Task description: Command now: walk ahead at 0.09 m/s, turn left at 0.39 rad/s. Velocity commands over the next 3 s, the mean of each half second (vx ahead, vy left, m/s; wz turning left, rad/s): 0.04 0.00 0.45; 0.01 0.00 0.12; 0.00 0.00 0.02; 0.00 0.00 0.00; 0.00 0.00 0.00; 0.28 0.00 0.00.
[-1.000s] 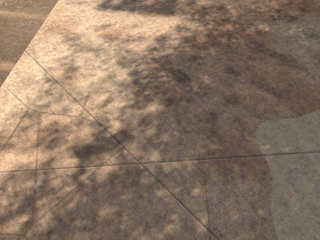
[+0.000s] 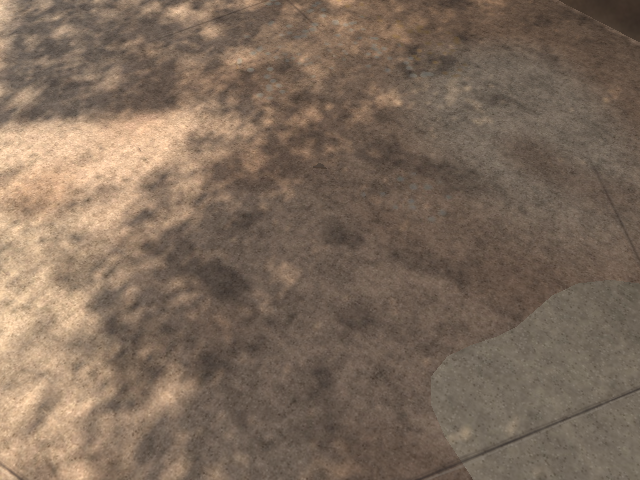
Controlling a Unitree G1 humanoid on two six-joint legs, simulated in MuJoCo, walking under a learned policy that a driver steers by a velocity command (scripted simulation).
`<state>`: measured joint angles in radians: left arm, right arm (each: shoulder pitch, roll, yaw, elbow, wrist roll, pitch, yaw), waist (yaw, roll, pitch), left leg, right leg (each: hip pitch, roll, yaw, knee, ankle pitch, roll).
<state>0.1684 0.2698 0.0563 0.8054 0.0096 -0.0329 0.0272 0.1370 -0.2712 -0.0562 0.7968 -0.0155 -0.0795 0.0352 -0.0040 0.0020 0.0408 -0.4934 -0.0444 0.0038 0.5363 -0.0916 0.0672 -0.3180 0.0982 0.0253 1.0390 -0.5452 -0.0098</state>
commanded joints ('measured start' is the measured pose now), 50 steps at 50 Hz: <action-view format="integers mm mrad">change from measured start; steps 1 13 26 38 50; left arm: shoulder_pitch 43 3 -8 93 51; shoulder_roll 118 85 103 46 71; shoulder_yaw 22 24 24 -7 10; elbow -72 -103 -140 -100 -28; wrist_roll -16 -13 1 23 4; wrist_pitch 8 21 6 -19 12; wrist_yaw -2 22 9 -20 0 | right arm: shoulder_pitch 45 17 75 42 47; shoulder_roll -140 -179 -91 -107 -56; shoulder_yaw -37 -64 -46 -23 -2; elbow -92 -170 -161 -152 -117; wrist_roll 23 21 26 0 3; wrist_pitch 26 98 117 110 69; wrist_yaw -22 -69 -66 -55 -48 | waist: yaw -23 -15 -12 53 25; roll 22 159 -127 174 32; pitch -247 -180 -91 -172 -34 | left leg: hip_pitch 448 194 -109 374 214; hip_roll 317 171 -53 232 105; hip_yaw -468 -449 -133 -209 -131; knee -182 -249 617 -113 -119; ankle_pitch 220 -191 -317 192 -87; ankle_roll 240 131 -148 57 -23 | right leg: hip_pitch -344 -104 145 45 122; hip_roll -68 -56 -305 -153 -143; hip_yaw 88 64 181 10 3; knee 310 -311 -690 -561 -557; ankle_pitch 16 213 707 295 419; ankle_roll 33 67 -187 28 39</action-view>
